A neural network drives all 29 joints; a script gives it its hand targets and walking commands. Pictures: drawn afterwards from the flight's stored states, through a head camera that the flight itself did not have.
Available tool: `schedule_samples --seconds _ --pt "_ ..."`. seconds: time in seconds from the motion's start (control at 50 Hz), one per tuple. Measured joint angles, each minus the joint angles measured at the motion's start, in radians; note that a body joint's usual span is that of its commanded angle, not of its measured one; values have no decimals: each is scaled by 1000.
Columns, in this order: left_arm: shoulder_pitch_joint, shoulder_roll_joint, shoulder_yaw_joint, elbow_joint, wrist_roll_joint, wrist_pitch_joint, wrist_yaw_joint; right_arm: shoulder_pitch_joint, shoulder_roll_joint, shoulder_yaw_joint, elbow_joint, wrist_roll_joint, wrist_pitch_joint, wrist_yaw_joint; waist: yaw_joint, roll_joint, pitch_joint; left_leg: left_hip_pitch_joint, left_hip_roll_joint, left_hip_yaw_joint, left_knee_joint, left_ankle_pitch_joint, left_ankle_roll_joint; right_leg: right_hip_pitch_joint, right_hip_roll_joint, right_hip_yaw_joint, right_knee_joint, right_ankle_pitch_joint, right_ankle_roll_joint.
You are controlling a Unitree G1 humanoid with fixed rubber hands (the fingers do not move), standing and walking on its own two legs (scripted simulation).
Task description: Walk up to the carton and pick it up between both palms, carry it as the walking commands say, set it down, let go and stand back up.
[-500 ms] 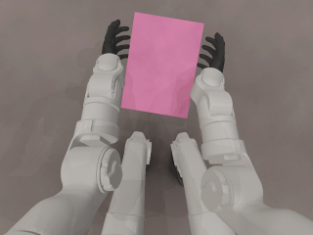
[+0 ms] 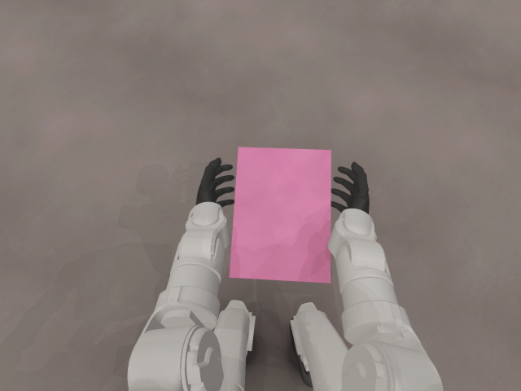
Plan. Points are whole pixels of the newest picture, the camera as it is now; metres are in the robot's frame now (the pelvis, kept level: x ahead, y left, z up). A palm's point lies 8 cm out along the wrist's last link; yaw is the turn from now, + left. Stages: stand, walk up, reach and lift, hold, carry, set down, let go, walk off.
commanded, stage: reach and lift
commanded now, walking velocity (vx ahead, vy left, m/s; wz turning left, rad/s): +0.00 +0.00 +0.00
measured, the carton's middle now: (281, 218) +0.39 -0.02 -0.15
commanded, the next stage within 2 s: none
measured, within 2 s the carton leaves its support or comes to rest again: neither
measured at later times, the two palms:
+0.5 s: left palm (208, 198) +0.37 +0.09 +0.02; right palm (387, 199) +0.36 -0.15 +0.03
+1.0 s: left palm (201, 182) +0.36 +0.09 +0.10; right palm (417, 188) +0.34 -0.15 +0.10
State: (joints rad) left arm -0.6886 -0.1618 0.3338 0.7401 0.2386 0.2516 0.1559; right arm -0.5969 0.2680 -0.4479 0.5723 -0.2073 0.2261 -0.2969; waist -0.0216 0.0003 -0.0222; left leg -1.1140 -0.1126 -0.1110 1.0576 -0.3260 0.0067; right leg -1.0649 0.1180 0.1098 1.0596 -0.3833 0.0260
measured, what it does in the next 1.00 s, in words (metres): rises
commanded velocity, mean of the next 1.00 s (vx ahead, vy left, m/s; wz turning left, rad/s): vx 0.00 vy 0.00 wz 0.00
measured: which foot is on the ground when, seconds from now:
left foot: down 0.00-1.00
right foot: down 0.00-1.00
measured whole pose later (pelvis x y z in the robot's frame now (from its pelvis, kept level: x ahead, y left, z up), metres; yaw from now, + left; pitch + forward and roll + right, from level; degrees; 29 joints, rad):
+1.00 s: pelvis +0.03 -0.01 +0.08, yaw +0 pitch -1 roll +0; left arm -0.50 -0.20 0.30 0.64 0.28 0.51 0.13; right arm -0.47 0.22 -0.37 0.59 -0.24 0.49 -0.24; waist -0.03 -0.02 -0.01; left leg -0.34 -0.09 -0.12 0.57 -0.20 0.01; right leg -0.32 0.08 0.15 0.60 -0.26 0.00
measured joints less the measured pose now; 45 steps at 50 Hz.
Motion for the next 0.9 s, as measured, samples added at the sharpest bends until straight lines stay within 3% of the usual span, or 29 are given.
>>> schedule_samples --seconds 0.12,0.18,0.3,0.36,0.46,0.58,0.76,0.9 --pt "24 -6 -48 -53 -36 -5 59 19 -6 42 -31 22 -11 -3 -7 -8 3 60 -1 4 -34 -3 6 60 -6 8 -35 -3 2" --pt "56 -20 -53 -61 -23 -3 71 38 -12 40 -22 12 -6 20 -2 -10 -31 104 2 2 -64 -4 7 106 -7 10 -69 -1 -1" --pt "151 -30 -16 -44 10 9 17 87 -29 20 58 -40 11 130 -15 -13 -80 252 7 -5 -169 9 9 254 -14 15 -178 16 -9" --pt "197 -38 -21 -52 8 24 5 124 -43 34 73 -31 24 154 -21 -11 -76 330 10 -6 -230 26 9 329 -19 20 -236 34 -12" --pt "221 -52 -19 -46 12 21 -11 154 -55 52 63 -17 35 143 -14 -11 -47 419 16 2 -298 51 11 410 -20 35 -293 59 -13" --pt "202 -50 -24 -68 12 39 -13 131 -46 71 38 -10 53 78 2 -30 7 487 22 12 -341 76 6 465 -19 47 -313 78 -17" --pt "189 -27 -34 -108 12 127 -17 115 -39 61 32 -37 112 131 -14 -32 9 597 28 -17 -396 97 -6 582 -21 25 -379 102 -29" --pt "169 -31 -19 -70 44 210 -46 132 -46 59 28 -31 209 114 -13 -31 -3 719 28 -15 -462 113 -1 700 -29 32 -438 116 -29"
